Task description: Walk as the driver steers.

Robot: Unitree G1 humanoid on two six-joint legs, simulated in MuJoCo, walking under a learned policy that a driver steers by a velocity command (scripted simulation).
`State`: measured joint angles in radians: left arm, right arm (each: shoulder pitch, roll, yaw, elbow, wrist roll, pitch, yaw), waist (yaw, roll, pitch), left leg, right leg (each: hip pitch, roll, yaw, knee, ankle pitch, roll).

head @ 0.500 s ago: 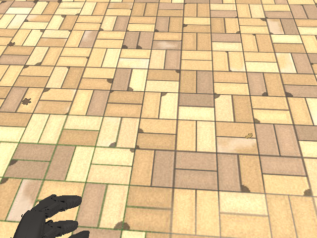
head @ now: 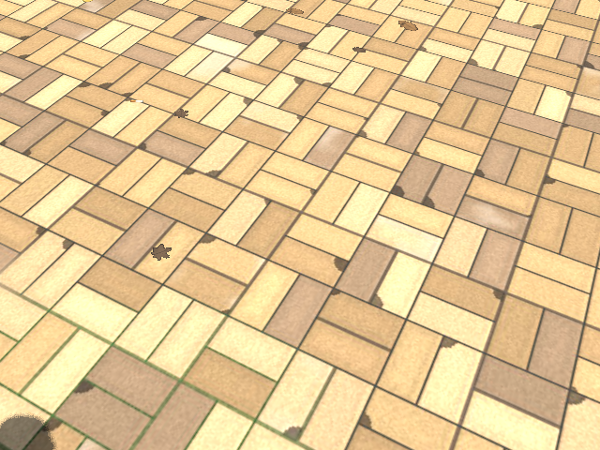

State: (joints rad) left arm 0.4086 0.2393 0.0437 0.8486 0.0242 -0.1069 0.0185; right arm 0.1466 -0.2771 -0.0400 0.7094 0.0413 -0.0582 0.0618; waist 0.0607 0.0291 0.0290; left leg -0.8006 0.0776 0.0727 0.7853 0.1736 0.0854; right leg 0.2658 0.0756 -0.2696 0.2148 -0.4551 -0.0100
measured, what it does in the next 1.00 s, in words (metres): walks ahead, turning left: left foot, then right foot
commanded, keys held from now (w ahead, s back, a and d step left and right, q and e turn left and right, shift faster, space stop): w+q+shift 0.62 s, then q+shift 0.24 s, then shift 0.14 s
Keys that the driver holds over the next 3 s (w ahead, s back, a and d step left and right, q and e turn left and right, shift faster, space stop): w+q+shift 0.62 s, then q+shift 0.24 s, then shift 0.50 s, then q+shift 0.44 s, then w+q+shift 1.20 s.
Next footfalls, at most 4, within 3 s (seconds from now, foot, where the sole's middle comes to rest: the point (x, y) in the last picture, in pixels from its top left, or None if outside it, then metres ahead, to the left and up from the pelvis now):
0.06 left None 0.29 0.05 -0.75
0.50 right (345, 363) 0.71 -0.04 -0.75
0.92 left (192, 314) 0.82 0.34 -0.75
1.32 right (259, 256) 1.01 0.20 -0.75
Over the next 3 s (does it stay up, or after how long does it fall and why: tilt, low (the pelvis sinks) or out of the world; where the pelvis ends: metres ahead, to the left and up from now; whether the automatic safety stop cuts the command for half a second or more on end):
stays up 0.54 0.82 0.02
